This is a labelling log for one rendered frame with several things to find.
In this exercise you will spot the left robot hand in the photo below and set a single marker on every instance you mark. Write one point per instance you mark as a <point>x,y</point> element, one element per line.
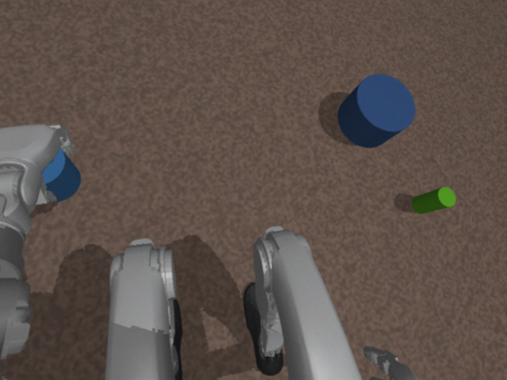
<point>37,144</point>

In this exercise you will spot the left robot arm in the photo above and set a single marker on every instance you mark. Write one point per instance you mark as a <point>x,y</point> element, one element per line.
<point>20,183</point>

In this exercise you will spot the right robot foot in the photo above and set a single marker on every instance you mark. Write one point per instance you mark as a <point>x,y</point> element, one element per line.
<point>267,365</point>

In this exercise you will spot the right robot hand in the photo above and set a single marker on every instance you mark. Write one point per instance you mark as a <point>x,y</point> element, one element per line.
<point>388,364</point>

